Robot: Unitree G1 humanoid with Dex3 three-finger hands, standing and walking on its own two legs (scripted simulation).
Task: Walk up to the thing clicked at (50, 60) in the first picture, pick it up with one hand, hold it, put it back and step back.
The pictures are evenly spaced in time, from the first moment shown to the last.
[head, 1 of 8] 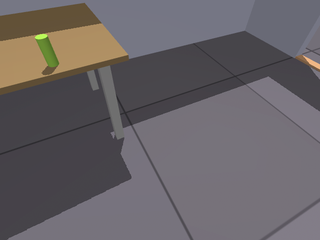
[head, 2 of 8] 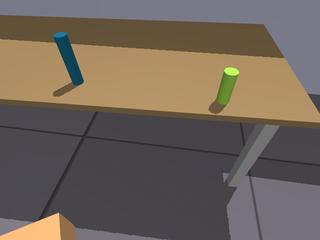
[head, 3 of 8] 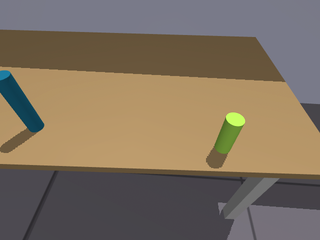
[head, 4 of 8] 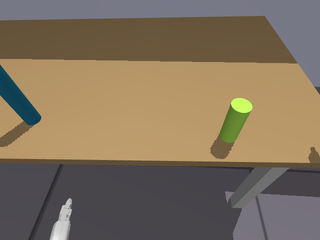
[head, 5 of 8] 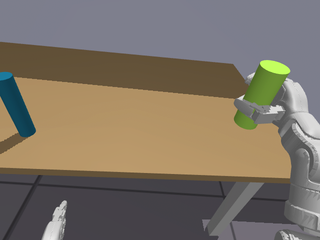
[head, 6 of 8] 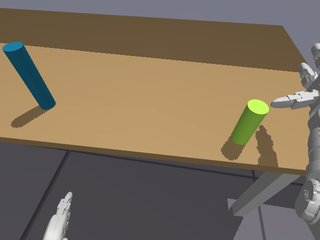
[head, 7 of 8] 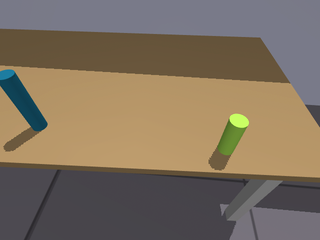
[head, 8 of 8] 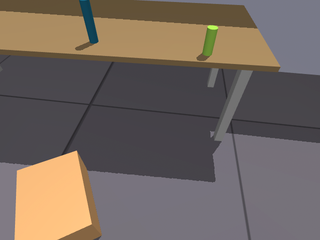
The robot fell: no
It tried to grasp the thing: yes
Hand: right
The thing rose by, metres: 0.24
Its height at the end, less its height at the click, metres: +0.00
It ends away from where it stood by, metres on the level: 0.00
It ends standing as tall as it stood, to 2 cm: yes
